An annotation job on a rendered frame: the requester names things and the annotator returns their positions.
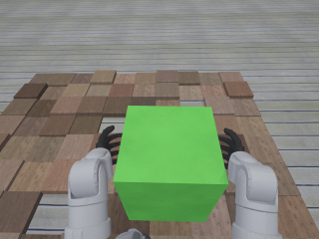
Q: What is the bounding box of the carton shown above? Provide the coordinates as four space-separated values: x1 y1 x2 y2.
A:
113 106 228 222

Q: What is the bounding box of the robot right hand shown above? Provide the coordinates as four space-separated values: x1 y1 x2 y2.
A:
218 128 245 169

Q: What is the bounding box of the left robot shin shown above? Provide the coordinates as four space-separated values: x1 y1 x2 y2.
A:
129 228 142 234

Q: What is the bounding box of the robot right forearm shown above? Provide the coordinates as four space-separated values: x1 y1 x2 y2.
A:
227 151 282 239

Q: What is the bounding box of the robot left forearm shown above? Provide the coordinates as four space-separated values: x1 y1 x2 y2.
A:
64 147 114 239

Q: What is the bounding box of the robot left hand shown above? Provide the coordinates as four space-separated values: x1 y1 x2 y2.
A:
96 125 123 165

